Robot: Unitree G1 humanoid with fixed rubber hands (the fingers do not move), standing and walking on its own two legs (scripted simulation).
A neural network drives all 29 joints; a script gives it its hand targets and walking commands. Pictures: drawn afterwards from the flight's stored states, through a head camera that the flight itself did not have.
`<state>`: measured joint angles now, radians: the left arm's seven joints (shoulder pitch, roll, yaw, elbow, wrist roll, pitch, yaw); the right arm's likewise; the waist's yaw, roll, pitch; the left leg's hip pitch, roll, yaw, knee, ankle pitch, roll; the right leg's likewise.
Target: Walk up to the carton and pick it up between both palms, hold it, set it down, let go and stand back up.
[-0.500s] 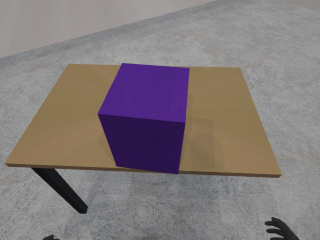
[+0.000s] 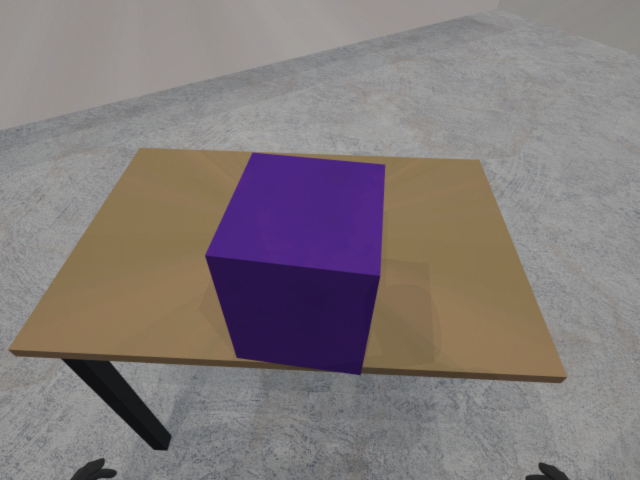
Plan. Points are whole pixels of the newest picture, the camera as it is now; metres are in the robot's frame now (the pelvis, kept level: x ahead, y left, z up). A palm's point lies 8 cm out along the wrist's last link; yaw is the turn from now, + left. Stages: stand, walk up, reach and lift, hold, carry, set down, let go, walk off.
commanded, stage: walk up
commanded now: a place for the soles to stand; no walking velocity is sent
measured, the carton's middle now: (307, 265) +0.43 +0.03 +0.01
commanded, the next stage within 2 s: reach and lift in 1.80 s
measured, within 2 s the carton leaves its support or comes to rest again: neither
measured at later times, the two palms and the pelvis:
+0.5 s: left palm out of the picture +0.05 +0.36 -0.10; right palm out of the picture +0.09 -0.29 -0.09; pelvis -0.02 +0.03 +0.00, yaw +2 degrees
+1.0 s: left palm out of the picture +0.05 +0.36 -0.09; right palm out of the picture +0.09 -0.25 -0.09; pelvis -0.02 +0.05 +0.01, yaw -1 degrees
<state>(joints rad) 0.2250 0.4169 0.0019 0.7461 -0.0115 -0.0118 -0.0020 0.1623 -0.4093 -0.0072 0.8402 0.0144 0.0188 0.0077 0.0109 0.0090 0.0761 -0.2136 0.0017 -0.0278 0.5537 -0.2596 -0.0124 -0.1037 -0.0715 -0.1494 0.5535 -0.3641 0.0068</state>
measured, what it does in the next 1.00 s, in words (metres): steps on the spot: right foot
